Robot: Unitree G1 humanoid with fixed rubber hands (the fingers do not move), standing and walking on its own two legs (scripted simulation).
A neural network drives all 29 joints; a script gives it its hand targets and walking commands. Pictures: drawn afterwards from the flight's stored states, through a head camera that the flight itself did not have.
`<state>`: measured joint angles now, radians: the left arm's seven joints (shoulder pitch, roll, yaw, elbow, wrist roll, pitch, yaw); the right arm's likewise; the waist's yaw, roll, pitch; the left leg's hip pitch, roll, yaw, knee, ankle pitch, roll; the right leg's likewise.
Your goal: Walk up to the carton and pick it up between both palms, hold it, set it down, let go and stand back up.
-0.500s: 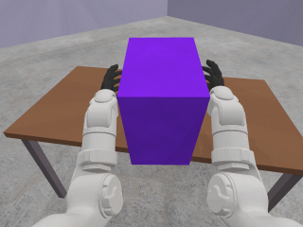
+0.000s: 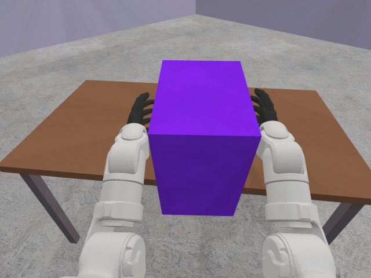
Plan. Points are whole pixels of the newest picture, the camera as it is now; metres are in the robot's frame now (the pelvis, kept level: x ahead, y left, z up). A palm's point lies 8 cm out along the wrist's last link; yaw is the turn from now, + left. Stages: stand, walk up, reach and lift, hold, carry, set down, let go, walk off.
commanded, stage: hold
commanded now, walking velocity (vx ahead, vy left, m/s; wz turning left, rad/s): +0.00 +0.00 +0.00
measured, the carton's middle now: (199, 141) +0.40 +0.00 +0.13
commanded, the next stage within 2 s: none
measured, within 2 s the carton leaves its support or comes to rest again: neither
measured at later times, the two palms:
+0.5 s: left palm (129, 121) +0.37 +0.14 +0.21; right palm (260, 116) +0.38 -0.13 +0.22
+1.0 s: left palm (129, 116) +0.37 +0.14 +0.22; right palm (261, 109) +0.38 -0.13 +0.23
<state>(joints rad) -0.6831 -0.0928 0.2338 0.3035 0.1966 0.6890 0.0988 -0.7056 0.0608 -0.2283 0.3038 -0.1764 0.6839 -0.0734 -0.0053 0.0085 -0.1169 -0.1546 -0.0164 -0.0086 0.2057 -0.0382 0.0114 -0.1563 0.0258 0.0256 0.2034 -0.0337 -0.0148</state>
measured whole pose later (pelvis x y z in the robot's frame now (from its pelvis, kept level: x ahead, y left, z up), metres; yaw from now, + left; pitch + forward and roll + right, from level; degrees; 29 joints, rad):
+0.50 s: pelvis +0.02 +0.00 +0.00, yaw +1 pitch +1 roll +0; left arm -0.62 -0.08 0.21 0.18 0.22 0.68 0.02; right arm -0.64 0.09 -0.20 0.17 -0.21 0.68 -0.05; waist 0.02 0.00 -0.14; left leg -0.11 -0.02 -0.03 0.11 -0.01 0.00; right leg -0.11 0.03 0.01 0.11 -0.01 -0.02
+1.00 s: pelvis -0.01 +0.00 -0.01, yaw +0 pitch +1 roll +0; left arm -0.83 -0.12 0.43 0.46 0.31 0.58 0.02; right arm -0.88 0.10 -0.39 0.50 -0.29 0.58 -0.02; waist 0.03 0.01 -0.17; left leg -0.25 -0.02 -0.01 0.32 -0.09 0.01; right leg -0.26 0.03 0.02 0.32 -0.08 -0.02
